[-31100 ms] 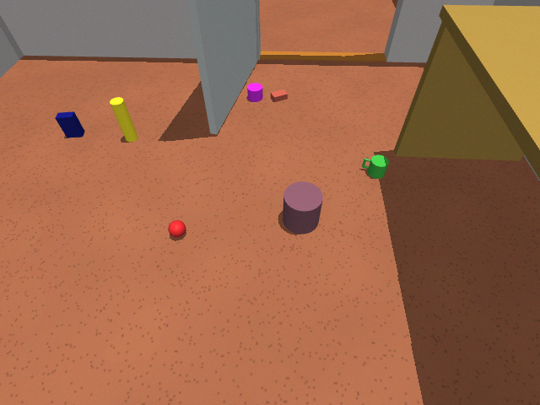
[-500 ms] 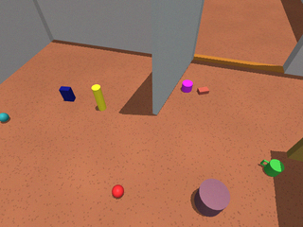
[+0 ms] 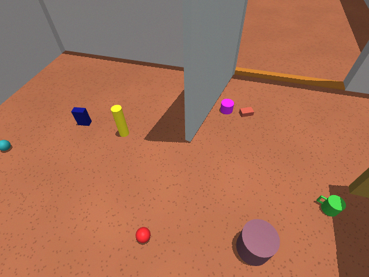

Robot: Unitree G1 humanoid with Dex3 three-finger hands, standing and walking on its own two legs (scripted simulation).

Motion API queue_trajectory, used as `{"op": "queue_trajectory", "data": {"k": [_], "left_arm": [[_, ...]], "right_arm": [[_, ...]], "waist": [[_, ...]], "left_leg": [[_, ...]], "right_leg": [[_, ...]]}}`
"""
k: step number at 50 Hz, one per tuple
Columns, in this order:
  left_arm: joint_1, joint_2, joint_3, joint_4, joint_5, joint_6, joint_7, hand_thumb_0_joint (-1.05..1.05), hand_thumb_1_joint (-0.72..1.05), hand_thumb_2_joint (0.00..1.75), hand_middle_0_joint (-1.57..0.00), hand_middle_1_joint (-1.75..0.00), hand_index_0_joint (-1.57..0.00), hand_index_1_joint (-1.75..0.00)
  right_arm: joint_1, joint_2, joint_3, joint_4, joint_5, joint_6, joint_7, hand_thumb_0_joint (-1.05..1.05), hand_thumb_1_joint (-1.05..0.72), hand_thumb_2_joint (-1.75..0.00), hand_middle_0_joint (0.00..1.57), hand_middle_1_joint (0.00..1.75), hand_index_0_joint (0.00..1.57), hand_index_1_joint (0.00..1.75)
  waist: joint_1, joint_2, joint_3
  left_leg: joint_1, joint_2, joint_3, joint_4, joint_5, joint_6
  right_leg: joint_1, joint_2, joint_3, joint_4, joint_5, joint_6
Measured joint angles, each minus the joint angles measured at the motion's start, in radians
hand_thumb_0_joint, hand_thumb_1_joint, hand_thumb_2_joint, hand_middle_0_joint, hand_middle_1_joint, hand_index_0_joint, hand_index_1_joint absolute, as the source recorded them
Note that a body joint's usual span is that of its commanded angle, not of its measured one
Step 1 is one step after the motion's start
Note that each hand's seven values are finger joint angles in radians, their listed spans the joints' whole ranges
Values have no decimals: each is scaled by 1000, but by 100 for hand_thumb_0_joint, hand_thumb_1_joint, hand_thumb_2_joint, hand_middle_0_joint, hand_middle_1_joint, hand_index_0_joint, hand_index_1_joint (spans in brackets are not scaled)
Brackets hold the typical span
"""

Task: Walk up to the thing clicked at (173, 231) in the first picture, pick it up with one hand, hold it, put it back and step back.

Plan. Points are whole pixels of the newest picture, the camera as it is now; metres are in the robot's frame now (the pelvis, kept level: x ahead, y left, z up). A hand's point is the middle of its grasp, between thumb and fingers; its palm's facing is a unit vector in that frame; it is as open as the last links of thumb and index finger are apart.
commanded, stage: stand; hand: left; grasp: from above
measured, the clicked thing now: (143, 234) +0.44 +0.24 -0.74
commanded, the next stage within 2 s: step back in 0.18 s
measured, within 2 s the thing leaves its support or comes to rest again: neither
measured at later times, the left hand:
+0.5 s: hand out of the picture +0.09 +0.30 -0.18, palm faces -0.03 -0.93 -0.38, open 7.4 cm
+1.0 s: hand out of the picture -0.02 +0.27 -0.15, palm faces -0.08 -0.91 -0.40, open 7.4 cm
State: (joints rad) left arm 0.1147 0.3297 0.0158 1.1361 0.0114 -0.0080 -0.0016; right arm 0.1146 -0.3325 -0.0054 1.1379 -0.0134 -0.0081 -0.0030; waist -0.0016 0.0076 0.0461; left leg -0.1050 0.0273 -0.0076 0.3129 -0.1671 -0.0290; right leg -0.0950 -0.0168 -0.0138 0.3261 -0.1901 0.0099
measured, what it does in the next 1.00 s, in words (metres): walks backwards: right foot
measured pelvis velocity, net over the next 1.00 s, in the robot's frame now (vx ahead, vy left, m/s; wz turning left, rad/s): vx -0.14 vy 0.02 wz -0.07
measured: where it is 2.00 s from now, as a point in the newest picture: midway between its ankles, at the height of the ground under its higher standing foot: outside the picture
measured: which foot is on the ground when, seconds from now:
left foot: down 0.00-0.84, up 0.86-1.00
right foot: down 0.00-0.46, up 0.48-0.80, down 0.82-1.00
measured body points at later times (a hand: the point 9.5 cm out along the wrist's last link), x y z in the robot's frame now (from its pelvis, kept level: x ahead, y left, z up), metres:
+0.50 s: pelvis -0.05 +0.03 -0.02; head +0.03 +0.05 +0.42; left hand +0.10 +0.35 -0.15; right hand +0.03 -0.30 -0.14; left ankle -0.04 +0.13 -0.75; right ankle -0.02 -0.12 -0.73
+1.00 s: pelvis -0.14 +0.02 -0.02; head -0.08 -0.01 +0.43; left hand -0.02 +0.32 -0.13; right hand -0.06 -0.30 -0.15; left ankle -0.15 +0.16 -0.67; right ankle -0.12 -0.09 -0.75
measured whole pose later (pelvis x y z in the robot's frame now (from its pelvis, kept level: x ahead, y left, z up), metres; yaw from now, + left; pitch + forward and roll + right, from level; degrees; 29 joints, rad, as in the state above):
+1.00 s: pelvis -0.14 +0.02 -0.02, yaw -4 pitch -2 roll +1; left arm 0.15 0.34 0.06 0.85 0.03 0.04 0.00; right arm 0.14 -0.40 -0.04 0.89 0.01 0.05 -0.02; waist 0.00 0.02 0.17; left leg -0.46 -0.12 -0.14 1.12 -0.51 -0.01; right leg -0.29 0.01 0.05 0.60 -0.28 -0.03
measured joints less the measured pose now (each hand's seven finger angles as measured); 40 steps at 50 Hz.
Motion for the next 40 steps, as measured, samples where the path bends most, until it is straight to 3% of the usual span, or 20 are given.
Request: {"op": "queue_trajectory", "data": {"k": [9,12,16,20,22,23,25,27,31,36,40], "left_arm": [[5,3,-3,0,0,-1,-2,0,90,89,-21,-30,-21,-30],[0,8,15,-29,-15,6,-4,0,90,89,-21,-30,-21,-30],[-22,24,33,-81,-16,22,0,0,90,89,-21,-30,-21,-30],[-42,44,39,-134,1,45,2,0,90,89,-21,-30,-21,-30],[-54,57,38,-161,2,54,4,0,90,89,-21,-30,-21,-30],[-67,66,39,-173,-3,58,6,0,90,89,-21,-30,-21,-30],[-96,82,45,-196,-6,66,18,0,90,89,-21,-30,-21,-30],[-109,88,46,-210,-6,69,28,0,90,89,-21,-30,-21,-30],[-91,87,41,-237,-10,68,28,0,91,89,-21,-30,-20,-30],[-42,68,42,-251,-3,69,19,0,91,89,-21,-30,-20,-30],[-14,54,46,-254,3,60,8,0,90,89,-21,-30,-21,-30]], "right_arm": [[7,-4,0,3,0,1,2,0,-91,-90,21,30,20,30],[-9,-14,-8,-25,9,17,8,0,-90,-90,21,30,20,30],[-31,-40,-25,-79,17,34,10,0,-90,-90,21,30,20,30],[-25,-63,-46,-128,15,51,14,0,-91,-90,21,30,20,30],[-4,-73,-51,-149,12,47,16,0,-91,-90,21,30,20,30],[1,-72,-55,-154,6,43,14,0,-91,-90,21,30,20,30],[4,-58,-54,-163,-4,38,13,0,-91,-90,21,30,20,30],[12,-43,-49,-174,-9,38,10,0,-91,-90,21,30,20,30],[21,-26,-41,-205,-12,37,-6,0,-90,-90,21,30,20,30],[19,-21,-39,-257,-9,28,-18,0,-90,-90,21,30,20,30],[14,-32,-31,-279,-6,34,-13,0,-90,-90,21,30,20,30]], "waist": [[0,0,3],[-4,6,27],[-8,13,79],[-8,-8,100],[-15,-13,96],[-16,-23,102],[-14,-45,134],[-22,-50,151],[-24,-55,157],[-27,-43,164],[-21,-27,159]], "left_leg": [[-2,3,0,-3,2,-3],[-50,9,-2,62,-21,0],[-143,9,-10,200,-53,30],[-196,-40,-17,370,-186,65],[-177,-44,-14,336,-137,67],[-175,-50,-12,325,-179,61],[-186,-56,-6,336,-181,65],[-189,-50,-12,318,-154,68],[-195,-42,1,274,-111,71],[-210,-29,29,281,-97,71],[-247,-18,50,335,-105,58]], "right_leg": [[-4,3,0,1,0,-3],[-41,9,-1,42,-10,-6],[-102,13,-2,113,-25,-9],[-173,-11,19,205,-53,4],[-217,-17,19,262,-74,12],[-246,-19,31,304,-85,-1],[-300,24,111,450,-246,-24],[-344,87,164,616,-337,-36],[-378,131,179,796,-328,-25],[-302,100,143,685,-333,7],[-208,59,91,443,-268,-5]]}}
